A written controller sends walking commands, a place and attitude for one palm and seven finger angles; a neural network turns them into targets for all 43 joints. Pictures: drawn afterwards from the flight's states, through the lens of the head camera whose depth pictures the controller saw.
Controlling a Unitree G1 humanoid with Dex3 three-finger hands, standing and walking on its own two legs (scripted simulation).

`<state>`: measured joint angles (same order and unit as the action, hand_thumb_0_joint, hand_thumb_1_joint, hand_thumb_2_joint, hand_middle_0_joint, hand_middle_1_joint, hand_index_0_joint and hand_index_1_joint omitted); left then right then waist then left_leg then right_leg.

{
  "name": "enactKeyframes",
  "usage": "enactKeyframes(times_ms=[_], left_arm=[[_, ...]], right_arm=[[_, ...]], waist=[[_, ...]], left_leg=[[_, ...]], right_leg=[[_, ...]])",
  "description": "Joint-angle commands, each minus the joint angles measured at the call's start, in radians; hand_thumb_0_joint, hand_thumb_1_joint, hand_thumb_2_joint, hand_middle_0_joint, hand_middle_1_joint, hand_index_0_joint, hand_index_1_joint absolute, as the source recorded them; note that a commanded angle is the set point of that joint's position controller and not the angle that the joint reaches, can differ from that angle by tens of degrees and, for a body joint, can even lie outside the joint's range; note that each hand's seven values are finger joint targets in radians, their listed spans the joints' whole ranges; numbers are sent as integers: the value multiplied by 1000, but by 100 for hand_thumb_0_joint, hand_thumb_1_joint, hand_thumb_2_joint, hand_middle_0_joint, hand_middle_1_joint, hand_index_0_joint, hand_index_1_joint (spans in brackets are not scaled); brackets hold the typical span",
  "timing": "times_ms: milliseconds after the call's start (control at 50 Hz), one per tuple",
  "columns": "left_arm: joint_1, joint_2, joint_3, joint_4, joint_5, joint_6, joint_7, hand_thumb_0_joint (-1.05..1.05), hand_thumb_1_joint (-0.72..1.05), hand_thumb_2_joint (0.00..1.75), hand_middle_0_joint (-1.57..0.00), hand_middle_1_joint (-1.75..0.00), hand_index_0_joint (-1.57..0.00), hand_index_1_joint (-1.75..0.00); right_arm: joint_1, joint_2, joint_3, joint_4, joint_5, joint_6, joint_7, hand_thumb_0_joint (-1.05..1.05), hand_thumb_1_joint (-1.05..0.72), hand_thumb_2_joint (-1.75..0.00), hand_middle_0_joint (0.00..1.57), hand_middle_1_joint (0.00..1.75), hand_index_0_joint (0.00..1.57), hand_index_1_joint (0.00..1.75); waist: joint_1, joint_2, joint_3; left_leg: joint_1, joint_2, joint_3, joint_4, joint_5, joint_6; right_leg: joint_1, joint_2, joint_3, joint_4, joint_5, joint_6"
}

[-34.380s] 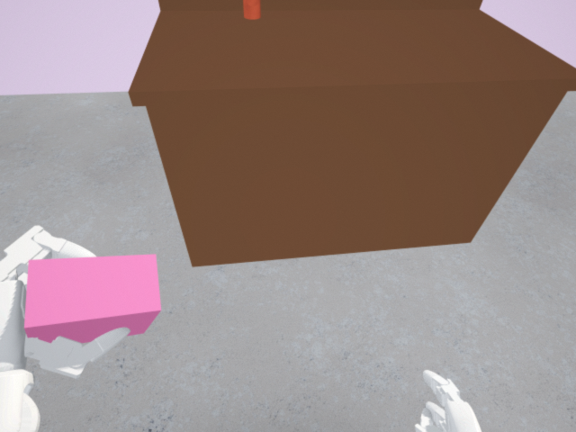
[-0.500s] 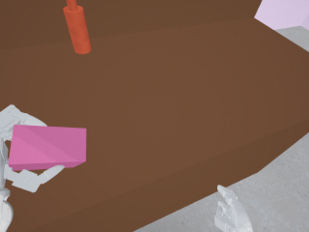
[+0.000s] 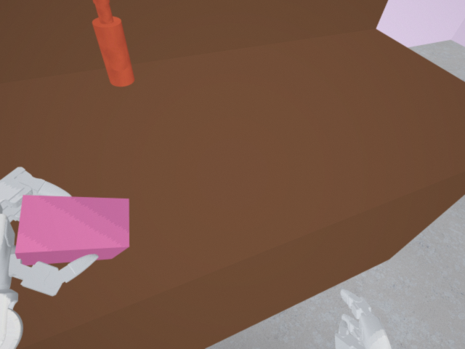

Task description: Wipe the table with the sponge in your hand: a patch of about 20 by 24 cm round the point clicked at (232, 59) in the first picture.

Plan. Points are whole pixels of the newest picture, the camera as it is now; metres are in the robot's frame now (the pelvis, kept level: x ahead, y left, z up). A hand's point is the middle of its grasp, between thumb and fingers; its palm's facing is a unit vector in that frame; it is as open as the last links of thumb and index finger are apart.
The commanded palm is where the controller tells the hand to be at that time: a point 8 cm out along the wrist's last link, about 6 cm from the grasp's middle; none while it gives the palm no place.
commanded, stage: turn the palm down, sponge in hand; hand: left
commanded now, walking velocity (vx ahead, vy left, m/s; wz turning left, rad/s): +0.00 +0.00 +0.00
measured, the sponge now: (89, 231) +0.23 +0.22 +0.14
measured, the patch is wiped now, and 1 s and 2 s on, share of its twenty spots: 0.00 0.00 0.00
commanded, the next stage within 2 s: none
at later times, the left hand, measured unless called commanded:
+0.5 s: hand (33, 230) +0.20 +0.25 +0.19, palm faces +0.49 -0.61 -0.62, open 10.3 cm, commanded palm +0.16 +0.26 +0.21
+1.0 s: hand (56, 208) +0.22 +0.23 +0.20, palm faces +0.34 -0.39 -0.86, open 10.3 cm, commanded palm +0.18 +0.24 +0.25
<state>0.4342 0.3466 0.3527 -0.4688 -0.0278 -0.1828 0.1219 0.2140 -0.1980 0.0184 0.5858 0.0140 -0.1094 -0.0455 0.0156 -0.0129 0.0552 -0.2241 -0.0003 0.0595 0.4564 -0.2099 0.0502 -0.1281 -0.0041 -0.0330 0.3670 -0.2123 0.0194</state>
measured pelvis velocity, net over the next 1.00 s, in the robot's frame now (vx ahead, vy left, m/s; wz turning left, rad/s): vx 0.00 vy -0.06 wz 0.02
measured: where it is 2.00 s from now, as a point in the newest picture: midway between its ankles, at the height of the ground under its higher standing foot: outside the picture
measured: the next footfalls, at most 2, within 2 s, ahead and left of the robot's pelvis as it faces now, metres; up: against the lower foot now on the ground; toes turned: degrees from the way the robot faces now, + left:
none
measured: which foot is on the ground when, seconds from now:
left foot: down 0.00-1.00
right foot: down 0.00-1.00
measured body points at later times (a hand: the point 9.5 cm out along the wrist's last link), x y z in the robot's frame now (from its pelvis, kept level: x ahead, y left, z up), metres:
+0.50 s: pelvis -0.04 -0.06 -0.02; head -0.06 -0.08 +0.43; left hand +0.17 +0.28 +0.22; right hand +0.21 -0.24 -0.08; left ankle +0.02 +0.08 -0.74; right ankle -0.01 -0.13 -0.74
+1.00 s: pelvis +0.00 -0.06 -0.02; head -0.01 -0.11 +0.43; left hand +0.20 +0.25 +0.25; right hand +0.22 -0.29 -0.10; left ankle +0.03 +0.08 -0.74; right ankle -0.01 -0.13 -0.74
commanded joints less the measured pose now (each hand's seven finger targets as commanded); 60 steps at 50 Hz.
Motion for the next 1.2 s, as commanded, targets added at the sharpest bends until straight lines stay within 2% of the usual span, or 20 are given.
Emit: enactKeyframes(times_ms=[0, 20, 40, 80, 100, 160, 200, 240, 300, 320, 400, 480, 560, 600, 700, 720, 880, 1000, 1100, 1180], left_arm=[[-956, 974, 398, -570, 24, -227, 39, 0, 10, 130, -120, -160, -120, -160], [-625, 470, 301, 14, 90, -12, -24, 0, 10, 130, -120, -160, -120, -160], [-476, 284, 127, 32, 7, 57, -54, 0, 10, 130, -120, -160, -120, -160], [-291, 251, 135, -111, -59, 148, -119, 0, 10, 130, -120, -160, -120, -160], [-190, 138, 48, -46, -74, 223, -136, 0, 10, 130, -120, -160, -120, -160], [-253, 257, 37, -180, 34, 275, -124, 0, 10, 130, -120, -160, -120, -160], [-348, 379, 131, -243, 76, 278, -84, 0, 10, 130, -120, -160, -120, -160], [-344, 359, 135, -196, 89, 245, -48, 0, 10, 130, -120, -160, -120, -160], [-578, 486, 209, -186, 109, 220, 0, 0, 10, 130, -120, -160, -120, -160], [-595, 427, 153, -155, 116, 223, 7, 0, 10, 130, -120, -160, -120, -160], [-680, 461, 77, -15, 176, 311, -29, 0, 10, 130, -120, -160, -120, -160], [-682, 479, 1, 24, 215, 379, -126, 0, 10, 130, -120, -160, -120, -160], [-618, 552, 87, -8, 222, 349, -168, 0, 10, 130, -120, -160, -120, -160], [-592, 617, 166, -34, 215, 324, -156, 0, 10, 130, -120, -160, -120, -160], [-436, 635, 239, -43, 216, 346, -102, 0, 10, 130, -120, -160, -120, -160], [-442, 592, 189, -47, 218, 367, -100, 0, 10, 130, -120, -160, -120, -160], [-443, 611, 135, -177, 314, 449, -144, 0, 10, 130, -120, -160, -120, -160], [-483, 643, 144, -197, 390, 509, -130, 0, 10, 130, -120, -160, -120, -160], [-595, 643, 85, -139, 466, 608, -136, 0, 10, 130, -120, -160, -120, -160], [-638, 629, 5, -131, 533, 668, -195, 0, 10, 130, -120, -160, -120, -160]], right_arm=[[75, -178, 73, -277, 50, -46, -75, 0, -90, -90, 20, 30, 20, 30], [-135, -132, -59, -172, -64, -85, -22, 0, -90, -90, 20, 30, 20, 30], [-87, -161, -47, -154, -29, -85, 23, 0, -90, -90, 20, 30, 20, 30], [-129, -181, -66, -145, -29, -83, 32, 0, -90, -90, 20, 30, 20, 30], [-200, -163, -34, -153, -1, -75, 48, 0, -90, -90, 20, 30, 20, 30], [-237, -182, -21, -169, -10, -37, 50, 0, -90, -90, 20, 30, 20, 30], [-294, -183, -15, -193, 13, -13, 34, 0, -90, -90, 20, 30, 20, 30], [-274, -145, -3, -181, -13, -14, 12, 0, -90, -90, 20, 30, 20, 30], [-295, -153, 0, -164, 1, -13, -21, 0, -90, -90, 20, 30, 20, 30], [-281, -134, 3, -158, -12, -16, -26, 0, -90, -90, 20, 30, 20, 30], [-312, -151, 14, -140, 15, -3, -52, 0, -90, -90, 20, 30, 20, 30], [-314, -153, 15, -145, 13, 0, -75, 0, -90, -90, 20, 30, 20, 30], [-303, -146, 6, -157, 19, -7, -74, 0, -90, -90, 20, 30, 20, 30], [-324, -142, 6, -168, 33, -20, -70, 0, -90, -90, 20, 30, 20, 30], [-285, -153, -7, -170, 23, -7, -65, 0, -90, -90, 20, 30, 20, 30], [-258, -162, -15, -167, 17, 7, -66, 0, -90, -90, 20, 30, 20, 30], [-260, -175, -15, -195, 29, 10, -84, 0, -90, -90, 20, 30, 20, 30], [-334, -156, 8, -196, 51, -2, -81, 0, -90, -90, 20, 30, 20, 30], [-393, -153, 29, -174, 62, 20, -74, 0, -90, -90, 20, 30, 20, 30], [-396, -157, 35, -166, 53, 53, -71, 0, -90, -90, 20, 30, 20, 30]], waist=[[-57, 257, -67], [102, 270, -323], [28, 208, -319], [91, 181, -430], [92, 160, -337], [65, 106, -174], [45, 89, -210], [46, 71, -157], [31, 119, -187], [47, 145, -180], [22, 168, -147], [36, 94, -132], [61, 24, -148], [84, 79, -157], [102, 43, -189], [89, 51, -188], [86, 55, -261], [110, 90, -236], [119, 134, -220], [109, 89, -261]], left_leg=[[-113, 46, -83, -102, -59, -2], [164, 19, -82, 5, 368, -71], [242, 57, -140, 22, 664, -137], [372, 79, -119, 33, 749, -120], [305, 71, -109, 29, 612, -117], [87, 48, -97, -13, 191, -79], [50, 32, -97, -26, -64, -50], [14, 22, -95, -27, -116, -51], [20, 7, -92, -14, -260, -40], [6, -1, -90, -15, -244, -44], [16, -21, -58, 16, -258, -38], [5, -13, -43, 64, -153, -37], [-15, 2, -54, 120, -72, -43], [-22, -1, -49, 142, -48, -49], [-58, 6, -56, 182, 51, -52], [-68, 12, -58, 188, 59, -54], [23, 11, -41, 151, 194, -23], [52, 7, -51, 110, 172, -29], [55, 7, -69, 54, 148, -42], [74, 12, -76, 28, 188, -35]], right_leg=[[16, 28, 27, 54, -76, 28], [-32, 4, -33, 154, 115, -87], [-142, 32, -77, 148, 156, -70], [-138, 25, -53, 153, 123, -49], [-175, 28, -58, 164, 82, -45], [-177, 18, -87, 144, 87, -50], [-193, 28, -60, 156, -20, -46], [-212, 27, -68, 144, -75, -48], [-257, 25, -30, 132, -186, -39], [-231, 19, -31, 115, -177, -48], [-251, 6, 9, 78, -250, -42], [-215, -34, 83, 15, -317, -38], [-184, -55, 131, 2, -312, -37], [-168, -65, 169, 2, -311, -45], [-104, -92, 191, 67, -17, -27], [-99, -100, 181, 78, 47, -20], [-95, -58, 71, 159, 286, -13], [-114, -32, 64, 136, 190, -34], [-106, -20, 52, 109, 103, -49], [-70, -26, 33, 99, 142, -40]])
